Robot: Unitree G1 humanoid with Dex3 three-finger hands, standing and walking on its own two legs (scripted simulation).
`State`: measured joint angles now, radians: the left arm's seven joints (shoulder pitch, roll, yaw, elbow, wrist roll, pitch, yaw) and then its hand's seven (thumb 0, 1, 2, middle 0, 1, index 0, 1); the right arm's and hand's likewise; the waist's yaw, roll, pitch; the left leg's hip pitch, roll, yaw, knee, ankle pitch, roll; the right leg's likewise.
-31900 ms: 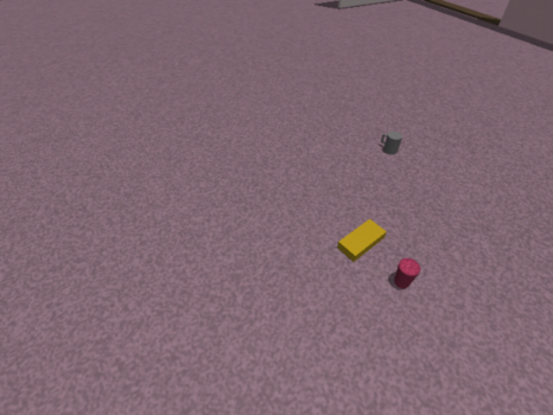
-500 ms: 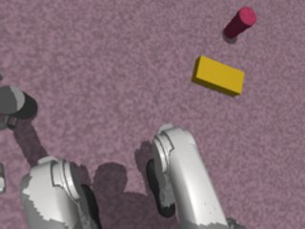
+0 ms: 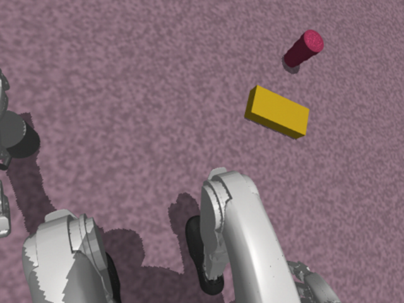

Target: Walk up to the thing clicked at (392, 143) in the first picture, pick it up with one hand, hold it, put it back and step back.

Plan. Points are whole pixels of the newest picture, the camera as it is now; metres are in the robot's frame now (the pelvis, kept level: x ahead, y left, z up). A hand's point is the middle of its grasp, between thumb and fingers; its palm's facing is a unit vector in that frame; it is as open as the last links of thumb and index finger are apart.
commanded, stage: rest palm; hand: left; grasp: from above
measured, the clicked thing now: (9, 143) +0.48 +0.28 -0.27
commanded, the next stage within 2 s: close in 0.94 s
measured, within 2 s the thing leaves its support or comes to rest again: neither
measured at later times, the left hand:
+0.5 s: hand out of the picture +0.49 +0.28 -0.22, palm faces -0.46 -0.09 -0.88, open 13.9 cm
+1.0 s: hand (2, 136) +0.49 +0.28 -0.24, palm faces -0.46 -0.11 -0.88, open 13.8 cm
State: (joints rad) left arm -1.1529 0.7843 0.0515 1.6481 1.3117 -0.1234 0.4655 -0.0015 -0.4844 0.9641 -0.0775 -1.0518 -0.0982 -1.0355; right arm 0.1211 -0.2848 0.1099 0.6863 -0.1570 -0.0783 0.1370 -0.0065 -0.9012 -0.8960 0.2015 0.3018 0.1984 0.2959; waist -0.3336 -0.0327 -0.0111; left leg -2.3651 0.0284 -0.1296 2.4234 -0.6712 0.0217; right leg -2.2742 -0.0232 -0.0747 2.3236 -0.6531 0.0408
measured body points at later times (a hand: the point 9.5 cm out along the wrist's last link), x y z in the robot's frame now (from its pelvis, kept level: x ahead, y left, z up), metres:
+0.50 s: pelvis +0.01 +0.00 -0.02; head +0.28 +0.08 +0.33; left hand +0.51 +0.28 -0.17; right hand +0.02 -0.27 -0.09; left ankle +0.08 +0.12 -0.29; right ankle +0.11 -0.13 -0.29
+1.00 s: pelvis +0.00 +0.00 -0.02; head +0.28 +0.08 +0.32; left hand +0.51 +0.29 -0.19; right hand +0.02 -0.26 -0.09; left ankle +0.08 +0.12 -0.29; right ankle +0.11 -0.13 -0.29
